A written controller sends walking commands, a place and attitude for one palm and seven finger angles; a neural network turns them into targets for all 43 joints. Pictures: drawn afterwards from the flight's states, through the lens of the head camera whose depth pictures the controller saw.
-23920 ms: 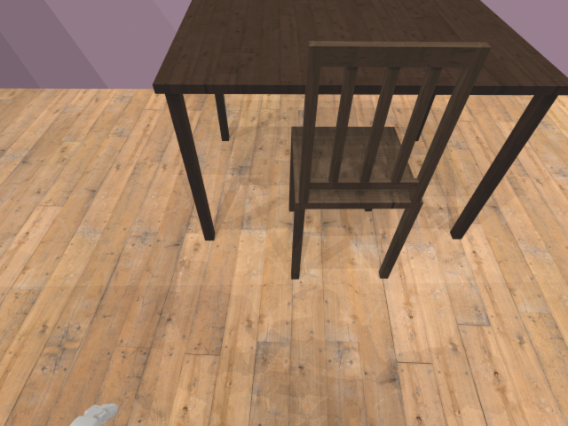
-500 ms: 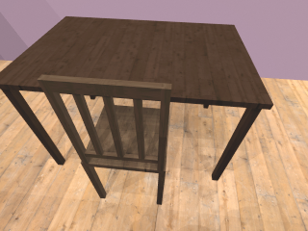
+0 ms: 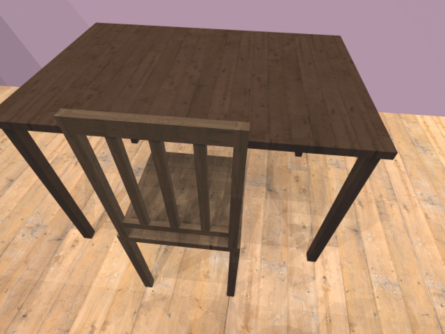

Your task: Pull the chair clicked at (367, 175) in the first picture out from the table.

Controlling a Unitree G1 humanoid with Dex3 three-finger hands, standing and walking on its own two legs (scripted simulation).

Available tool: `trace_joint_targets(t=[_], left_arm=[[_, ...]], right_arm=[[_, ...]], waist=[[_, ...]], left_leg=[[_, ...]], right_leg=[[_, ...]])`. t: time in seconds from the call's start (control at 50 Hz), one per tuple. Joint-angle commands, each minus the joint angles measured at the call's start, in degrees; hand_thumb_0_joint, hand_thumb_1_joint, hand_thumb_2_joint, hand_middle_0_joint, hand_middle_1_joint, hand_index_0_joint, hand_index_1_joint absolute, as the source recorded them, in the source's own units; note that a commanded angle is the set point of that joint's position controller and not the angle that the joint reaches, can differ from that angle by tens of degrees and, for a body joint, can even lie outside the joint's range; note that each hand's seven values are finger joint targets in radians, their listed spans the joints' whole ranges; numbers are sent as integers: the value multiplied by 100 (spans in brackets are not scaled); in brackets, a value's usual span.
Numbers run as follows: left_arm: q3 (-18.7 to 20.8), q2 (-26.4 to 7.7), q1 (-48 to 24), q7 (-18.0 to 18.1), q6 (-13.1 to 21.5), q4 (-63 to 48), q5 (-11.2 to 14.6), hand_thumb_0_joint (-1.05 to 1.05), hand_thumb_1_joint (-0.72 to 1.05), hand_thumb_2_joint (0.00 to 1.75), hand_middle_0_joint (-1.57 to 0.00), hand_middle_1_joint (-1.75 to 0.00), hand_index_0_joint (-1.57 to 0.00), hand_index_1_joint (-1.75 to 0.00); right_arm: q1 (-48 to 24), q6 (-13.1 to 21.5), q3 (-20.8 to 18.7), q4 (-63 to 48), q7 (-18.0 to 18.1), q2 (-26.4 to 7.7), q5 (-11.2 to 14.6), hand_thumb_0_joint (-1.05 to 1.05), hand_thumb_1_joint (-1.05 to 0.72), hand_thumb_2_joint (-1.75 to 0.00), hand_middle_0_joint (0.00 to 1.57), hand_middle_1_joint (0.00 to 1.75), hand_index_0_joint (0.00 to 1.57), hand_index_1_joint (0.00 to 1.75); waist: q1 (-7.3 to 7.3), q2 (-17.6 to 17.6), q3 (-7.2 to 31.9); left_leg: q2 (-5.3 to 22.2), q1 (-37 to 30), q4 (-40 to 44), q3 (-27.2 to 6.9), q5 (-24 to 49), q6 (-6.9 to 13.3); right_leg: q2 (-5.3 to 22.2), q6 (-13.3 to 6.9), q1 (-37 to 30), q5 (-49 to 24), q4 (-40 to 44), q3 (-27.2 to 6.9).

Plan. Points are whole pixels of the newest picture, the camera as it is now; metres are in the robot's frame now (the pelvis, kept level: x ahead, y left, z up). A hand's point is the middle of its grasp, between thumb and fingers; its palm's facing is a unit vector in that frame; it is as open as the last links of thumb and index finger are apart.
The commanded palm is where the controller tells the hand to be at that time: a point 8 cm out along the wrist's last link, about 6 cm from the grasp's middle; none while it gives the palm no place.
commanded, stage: look again from close up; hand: left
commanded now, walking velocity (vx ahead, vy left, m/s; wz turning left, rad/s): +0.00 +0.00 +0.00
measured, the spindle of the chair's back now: (167, 189) +0.45 +0.17 -0.06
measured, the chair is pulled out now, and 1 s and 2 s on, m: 0.00 0.00 0.00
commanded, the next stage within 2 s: none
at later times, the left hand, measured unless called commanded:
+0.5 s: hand out of the picture -0.02 +0.17 -0.18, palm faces +0.04 -0.98 -0.20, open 7.3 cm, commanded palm none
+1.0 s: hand out of the picture -0.03 +0.16 -0.18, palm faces +0.06 -0.98 -0.19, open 7.3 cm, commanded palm none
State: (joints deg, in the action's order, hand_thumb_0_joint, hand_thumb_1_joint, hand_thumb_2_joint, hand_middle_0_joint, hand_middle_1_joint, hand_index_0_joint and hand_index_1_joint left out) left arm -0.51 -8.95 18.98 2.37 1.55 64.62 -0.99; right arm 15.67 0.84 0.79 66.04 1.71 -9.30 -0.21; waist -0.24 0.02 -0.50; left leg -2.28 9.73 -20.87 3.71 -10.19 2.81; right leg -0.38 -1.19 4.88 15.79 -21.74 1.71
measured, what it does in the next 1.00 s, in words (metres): stands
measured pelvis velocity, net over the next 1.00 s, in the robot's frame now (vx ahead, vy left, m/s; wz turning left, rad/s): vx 0.01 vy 0.00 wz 0.02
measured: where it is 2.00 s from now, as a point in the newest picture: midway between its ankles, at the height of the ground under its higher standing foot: outside the picture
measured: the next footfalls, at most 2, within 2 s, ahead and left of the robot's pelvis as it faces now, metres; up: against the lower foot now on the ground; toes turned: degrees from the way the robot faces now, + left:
none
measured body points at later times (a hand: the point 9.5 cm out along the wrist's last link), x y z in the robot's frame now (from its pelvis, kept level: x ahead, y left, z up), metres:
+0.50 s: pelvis +0.00 +0.00 +0.00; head +0.00 +0.00 +0.45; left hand -0.02 +0.22 -0.16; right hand +0.00 -0.22 -0.16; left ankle +0.01 +0.09 -0.74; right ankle -0.04 -0.10 -0.74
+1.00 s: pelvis +0.01 +0.00 +0.00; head +0.01 -0.01 +0.45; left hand -0.03 +0.21 -0.16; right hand +0.00 -0.22 -0.17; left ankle +0.01 +0.09 -0.74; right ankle -0.04 -0.10 -0.74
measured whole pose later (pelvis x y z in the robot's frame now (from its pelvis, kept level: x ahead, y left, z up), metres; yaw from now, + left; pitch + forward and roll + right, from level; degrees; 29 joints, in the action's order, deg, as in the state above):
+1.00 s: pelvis +0.01 +0.00 +0.00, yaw +1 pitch -1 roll +1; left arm -0.3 -7.3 20.9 2.6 1.1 64.6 -1.0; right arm 17.6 1.0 0.9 65.8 2.2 -7.7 -0.2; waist -0.3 -0.1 0.1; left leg -2.5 9.8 -21.7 2.7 -11.1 2.6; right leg -0.3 -1.4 4.4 16.9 -22.1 2.7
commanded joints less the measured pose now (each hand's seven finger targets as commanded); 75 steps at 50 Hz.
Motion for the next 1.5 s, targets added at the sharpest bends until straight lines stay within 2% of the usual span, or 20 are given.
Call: trace_joint_targets(t=[0.0, 0.22, 0.26, 0.34, 0.36, 0.44, 0.54, 0.56, 0.64, 0.66, 0.78, 0.84, 1.06, 1.14, 1.16, 1.24, 1.26, 1.34, 1.36, 1.48], left_arm=[[98, -613, 425, 60, 31, -95, 29, 0, 90, 90, -20, -30, -20, -30], [108, -570, 475, 65, 13, -108, 28, 0, 90, 90, -20, -30, -20, -30], [109, -569, 467, 60, 11, -115, 24, 0, 90, 90, -20, -30, -20, -30], [104, -537, 497, 65, 8, -108, 25, 0, 90, 90, -20, -30, -20, -30], [109, -526, 493, 61, 2, -122, 21, 0, 90, 90, -20, -30, -20, -30], [113, -508, 543, 66, 12, -111, 26, 0, 90, 90, -20, -30, -20, -30], [109, -481, 570, 71, 1, -97, 29, 0, 90, 90, -20, -30, -20, -30], [113, -497, 561, 67, -4, -109, 26, 0, 90, 90, -20, -30, -20, -30], [110, -459, 615, 73, 2, -87, 28, 0, 90, 90, -20, -30, -20, -30], [104, -456, 625, 70, 0, -97, 26, 0, 90, 90, -20, -30, -20, -30], [99, -406, 673, 73, -12, -73, 28, 0, 90, 90, -20, -30, -20, -30], [107, -394, 696, 74, -5, -76, 29, 0, 90, 90, -20, -30, -20, -30], [111, -377, 736, 80, -9, -85, 27, 0, 90, 90, -20, -30, -20, -30], [112, -359, 775, 88, 9, -65, 29, 0, 90, 90, -20, -30, -20, -30], [110, -361, 772, 86, 6, -79, 27, 0, 90, 90, -20, -30, -20, -30], [113, -344, 811, 92, 10, -59, 30, 0, 90, 90, -20, -30, -20, -30], [109, -347, 803, 90, 4, -72, 29, 0, 90, 90, -20, -30, -20, -30], [106, -329, 818, 92, 3, -58, 33, 0, 90, 90, -20, -30, -20, -30], [102, -330, 816, 88, -4, -73, 28, 0, 90, 90, -20, -30, -20, -30], [102, -320, 859, 90, -4, -67, 31, 0, 90, 90, -20, -30, -20, -30]], right_arm=[[282, 75, -120, -165, 29, -612, 17, 0, -90, -90, 20, 30, 20, 30], [389, 85, -107, -164, 40, -558, 14, 0, -90, -90, 20, 30, 20, 30], [360, 75, -107, -172, 37, -535, 33, 0, -90, -90, 20, 30, 20, 30], [420, 72, -113, -165, 39, -546, 16, 0, -90, -90, 20, 30, 20, 30], [407, 65, -109, -170, 39, -513, 28, 0, -90, -90, 20, 30, 20, 30], [460, 85, -116, -169, 47, -509, 11, 0, -90, -90, 20, 30, 20, 30], [481, 82, -103, -162, 54, -483, 17, 0, -90, -90, 20, 30, 20, 30], [466, 76, -93, -154, 52, -455, 35, 0, -90, -90, 20, 30, 20, 30], [521, 76, -106, -157, 54, -443, 19, 0, -90, -90, 20, 30, 20, 30], [495, 67, -102, -153, 52, -419, 32, 0, -90, -90, 20, 30, 20, 30], [520, 65, -99, -148, 61, -408, 18, 0, -90, -90, 20, 30, 20, 30], [577, 81, -100, -156, 64, -397, 15, 0, -90, -90, 20, 30, 20, 30], [595, 66, -88, -130, 67, -329, 34, 0, -90, -90, 20, 30, 20, 30], [626, 82, -90, -128, 70, -327, 20, 0, -90, -90, 20, 30, 20, 30], [599, 73, -81, -133, 73, -303, 33, 0, -90, -90, 20, 30, 20, 30], [633, 81, -85, -121, 74, -297, 20, 0, -90, -90, 20, 30, 20, 30], [604, 68, -73, -118, 77, -273, 35, 0, -90, -90, 20, 30, 20, 30], [648, 66, -75, -110, 77, -269, 19, 0, -90, -90, 20, 30, 20, 30], [623, 53, -72, -110, 77, -247, 34, 0, -90, -90, 20, 30, 20, 30], [667, 57, -75, -99, 79, -242, 24, 0, -90, -90, 20, 30, 20, 30]], waist=[[27, -29, -415], [33, -52, -310], [10, 90, -504], [35, 38, -410], [19, 55, -552], [36, -56, -242], [35, -46, -352], [10, 31, -557], [31, 18, -371], [15, 55, -514], [25, -68, -529], [35, -55, -317], [11, 82, -566], [29, 19, -307], [11, 95, -473], [18, 29, -329], [5, 99, -534], [20, 4, -462], [13, -10, -624], [27, -20, -495]], left_leg=[[806, -185, 327, -870, 731, -59], [798, -242, 302, -904, 880, -43], [788, -119, 326, -876, 699, -33], [780, -184, 317, -898, 706, -50], [765, -81, 335, -879, 599, -39], [774, -247, 243, -888, 887, -46], [770, -183, 263, -914, 868, -45], [756, -46, 296, -897, 744, -31], [753, -162, 242, -904, 814, -44], [741, -81, 254, -867, 714, -36], [726, -66, 241, -901, 710, -48], [746, -200, 214, -896, 849, -40], [720, -21, 212, -861, 742, -30], [735, -166, 123, -862, 993, -39], [724, -76, 123, -834, 940, -28], [729, -155, 86, -831, 1032, -40], [717, -38, 102, -812, 903, -32], [712, -87, 98, -838, 903, -53], [701, 2, 112, -806, 791, -47], [692, -48, 65, -817, 830, -59]], right_leg=[[686, -78, 668, -731, 476, -633], [667, -69, 603, -797, 431, -585], [655, -49, 659, -668, 513, -550], [661, -65, 660, -664, 459, -566], [640, -50, 692, -566, 520, -544], [668, -63, 569, -800, 431, -546], [664, -65, 591, -762, 428, -528], [643, -48, 635, -664, 497, -498], [662, -61, 596, -734, 444, -513], [648, -45, 642, -657, 514, -492], [652, -63, 675, -622, 477, -502], [646, -64, 600, -744, 427, -487], [621, -47, 628, -694, 510, -465], [665, -54, 512, -984, 442, -484], [639, -34, 544, -987, 499, -459], [670, -42, 485, -1117, 446, -483], [648, -20, 549, -1042, 515, -462], [656, -46, 544, -1000, 487, -494], [625, -25, 602, -881, 561, -467], [646, -33, 551, -948, 540, -495]])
